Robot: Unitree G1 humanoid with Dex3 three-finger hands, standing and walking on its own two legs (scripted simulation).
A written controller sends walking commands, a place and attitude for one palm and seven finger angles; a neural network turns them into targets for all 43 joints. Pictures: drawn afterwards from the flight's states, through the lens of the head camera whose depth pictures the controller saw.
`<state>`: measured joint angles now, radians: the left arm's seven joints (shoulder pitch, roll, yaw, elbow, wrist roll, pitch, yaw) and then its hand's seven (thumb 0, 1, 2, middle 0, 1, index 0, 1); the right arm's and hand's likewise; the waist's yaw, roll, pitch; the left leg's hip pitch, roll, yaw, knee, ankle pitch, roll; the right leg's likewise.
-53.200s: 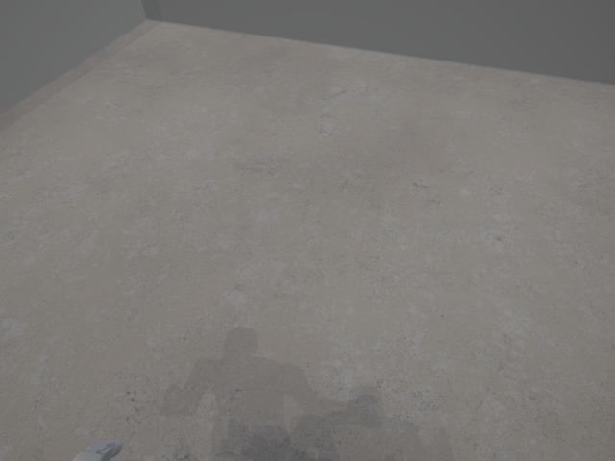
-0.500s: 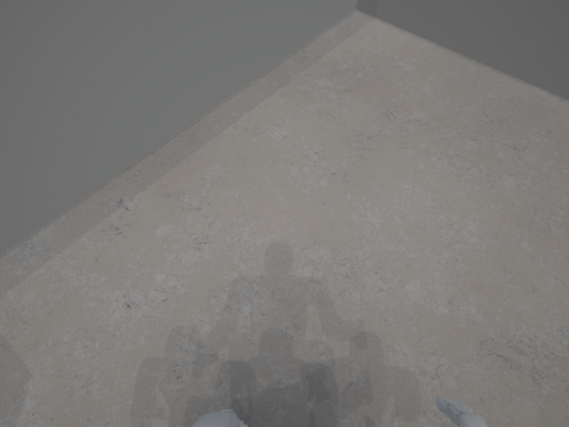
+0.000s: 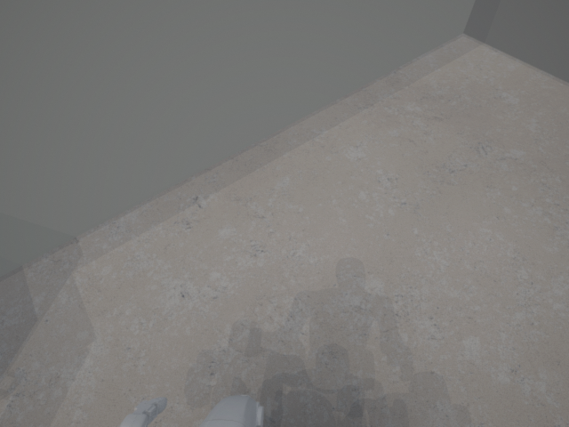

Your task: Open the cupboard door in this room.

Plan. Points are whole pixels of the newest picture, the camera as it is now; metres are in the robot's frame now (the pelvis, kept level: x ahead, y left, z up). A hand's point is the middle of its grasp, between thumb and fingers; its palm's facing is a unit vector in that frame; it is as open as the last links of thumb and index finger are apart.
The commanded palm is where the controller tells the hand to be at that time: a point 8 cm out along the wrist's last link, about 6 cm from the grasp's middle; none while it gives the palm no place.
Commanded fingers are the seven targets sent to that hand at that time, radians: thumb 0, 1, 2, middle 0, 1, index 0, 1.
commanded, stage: turn to face it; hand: left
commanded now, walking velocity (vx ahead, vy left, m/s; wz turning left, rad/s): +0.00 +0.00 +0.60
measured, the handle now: out of the picture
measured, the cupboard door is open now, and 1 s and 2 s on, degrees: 41 41 41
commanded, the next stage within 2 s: none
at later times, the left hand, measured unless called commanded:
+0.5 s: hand out of the picture +0.04 +0.25 -0.16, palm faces +0.33 -0.91 -0.26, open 7.4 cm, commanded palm none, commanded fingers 0.00 0.90 0.90 -0.20 -0.30 -0.20 -0.30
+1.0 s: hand out of the picture -0.02 +0.17 -0.16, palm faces +0.59 -0.77 -0.25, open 7.3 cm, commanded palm none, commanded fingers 0.00 0.90 0.90 -0.20 -0.30 -0.20 -0.30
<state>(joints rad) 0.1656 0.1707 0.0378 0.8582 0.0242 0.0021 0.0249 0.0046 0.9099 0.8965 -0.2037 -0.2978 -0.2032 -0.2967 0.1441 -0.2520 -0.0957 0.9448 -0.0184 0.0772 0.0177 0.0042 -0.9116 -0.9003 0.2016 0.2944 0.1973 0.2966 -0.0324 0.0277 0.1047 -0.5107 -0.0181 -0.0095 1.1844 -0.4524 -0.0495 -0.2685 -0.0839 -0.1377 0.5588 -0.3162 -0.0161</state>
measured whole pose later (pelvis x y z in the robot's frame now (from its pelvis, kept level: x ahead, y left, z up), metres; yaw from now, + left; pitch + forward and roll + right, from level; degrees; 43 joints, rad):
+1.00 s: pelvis +0.04 -0.02 +0.00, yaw +37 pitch +1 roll +3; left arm 0.21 0.19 0.05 0.89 0.03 0.00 0.02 0.00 0.92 0.90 -0.21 -0.30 -0.21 -0.30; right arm 0.11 -0.23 -0.08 0.96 -0.01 0.08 0.03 0.00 -0.91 -0.90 0.20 0.29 0.19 0.30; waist -0.01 -0.03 0.13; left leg -0.39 0.02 0.07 0.81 -0.46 -0.05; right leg -0.21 -0.15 -0.25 0.54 -0.34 0.00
